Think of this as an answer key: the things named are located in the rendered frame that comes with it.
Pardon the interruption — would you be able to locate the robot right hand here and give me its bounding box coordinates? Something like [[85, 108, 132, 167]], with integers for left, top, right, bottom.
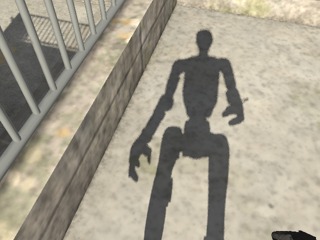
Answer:
[[271, 230, 316, 240]]

